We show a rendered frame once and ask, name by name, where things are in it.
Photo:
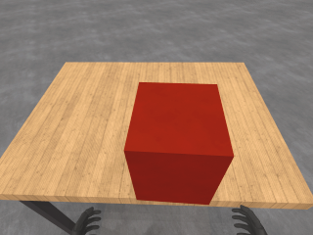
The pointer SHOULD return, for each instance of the table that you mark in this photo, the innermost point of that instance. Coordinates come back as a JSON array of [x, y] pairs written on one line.
[[71, 147]]

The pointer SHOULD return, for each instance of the carton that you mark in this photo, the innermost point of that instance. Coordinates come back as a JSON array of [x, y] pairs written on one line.
[[178, 146]]

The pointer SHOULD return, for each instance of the robot right hand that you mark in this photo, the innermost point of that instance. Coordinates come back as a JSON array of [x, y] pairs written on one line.
[[253, 226]]

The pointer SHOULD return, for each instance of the robot left hand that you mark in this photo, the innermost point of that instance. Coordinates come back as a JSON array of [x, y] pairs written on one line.
[[81, 228]]

